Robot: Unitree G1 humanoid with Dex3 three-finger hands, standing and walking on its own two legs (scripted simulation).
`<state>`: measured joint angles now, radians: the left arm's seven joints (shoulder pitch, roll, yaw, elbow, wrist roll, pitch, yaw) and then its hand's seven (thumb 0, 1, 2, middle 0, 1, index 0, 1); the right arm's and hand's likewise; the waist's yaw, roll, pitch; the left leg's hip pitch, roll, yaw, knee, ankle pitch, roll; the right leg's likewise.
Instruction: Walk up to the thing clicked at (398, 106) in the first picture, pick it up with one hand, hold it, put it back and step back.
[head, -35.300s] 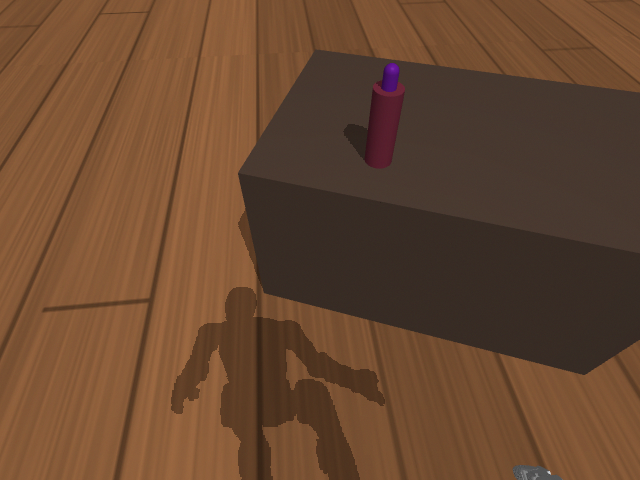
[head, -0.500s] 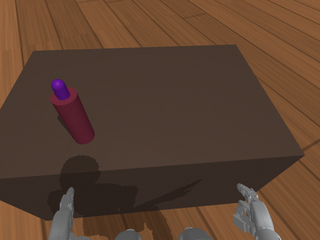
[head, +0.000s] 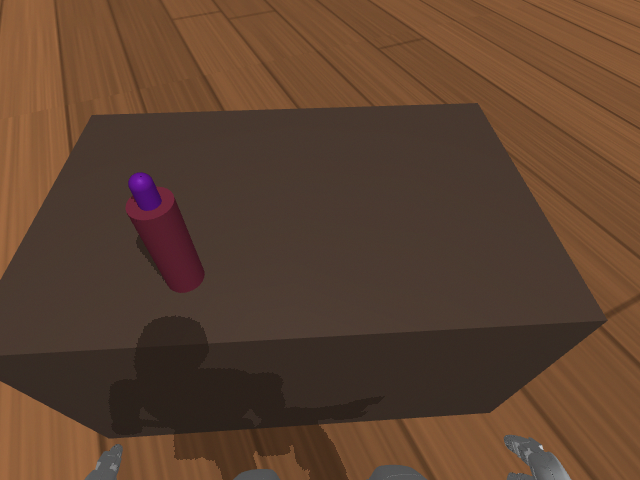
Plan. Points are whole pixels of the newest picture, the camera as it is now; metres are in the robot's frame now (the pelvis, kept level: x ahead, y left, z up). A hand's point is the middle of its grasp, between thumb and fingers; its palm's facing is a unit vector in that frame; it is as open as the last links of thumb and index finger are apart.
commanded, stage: stand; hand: left
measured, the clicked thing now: (165, 234) +0.48 +0.26 -0.02
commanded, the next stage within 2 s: none
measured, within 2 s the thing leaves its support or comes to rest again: neither
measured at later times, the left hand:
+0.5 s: hand out of the picture +0.03 +0.25 -0.13, palm faces -0.02 -0.94 -0.33, open 9.0 cm
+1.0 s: hand out of the picture +0.05 +0.25 -0.12, palm faces -0.03 -0.94 -0.34, open 7.4 cm
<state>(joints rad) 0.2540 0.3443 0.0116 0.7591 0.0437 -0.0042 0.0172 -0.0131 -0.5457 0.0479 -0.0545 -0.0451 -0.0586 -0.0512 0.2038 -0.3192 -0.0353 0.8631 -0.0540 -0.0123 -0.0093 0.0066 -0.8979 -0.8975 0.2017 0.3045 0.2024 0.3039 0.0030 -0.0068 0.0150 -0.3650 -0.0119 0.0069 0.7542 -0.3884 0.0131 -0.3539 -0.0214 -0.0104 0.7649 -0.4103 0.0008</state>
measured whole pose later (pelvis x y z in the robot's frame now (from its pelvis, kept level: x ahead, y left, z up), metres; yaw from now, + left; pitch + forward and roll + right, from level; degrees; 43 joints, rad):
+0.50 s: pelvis -0.01 +0.00 +0.03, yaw +0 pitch -4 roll +0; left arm 0.18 0.32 -0.01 1.13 0.02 -0.02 0.01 0.00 0.60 0.83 -0.20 -0.29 -0.20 -0.29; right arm 0.14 -0.31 -0.02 1.15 -0.03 -0.01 0.00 0.00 -0.90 -0.90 0.20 0.30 0.20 0.30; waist 0.01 0.01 0.05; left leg -0.12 -0.02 0.00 0.37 -0.18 0.01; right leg -0.12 -0.02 -0.02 0.39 -0.20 0.01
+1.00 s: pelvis -0.01 +0.00 +0.04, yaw +0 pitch -3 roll +0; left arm 0.13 0.32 -0.01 1.17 0.01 -0.02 0.00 0.00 0.90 0.90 -0.20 -0.30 -0.21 -0.30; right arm 0.12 -0.33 0.00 1.18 -0.02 -0.01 0.00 0.00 -0.90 -0.90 0.20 0.30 0.20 0.30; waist 0.00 0.01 0.05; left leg -0.10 -0.01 0.01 0.32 -0.16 0.01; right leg -0.10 -0.02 -0.01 0.34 -0.19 0.01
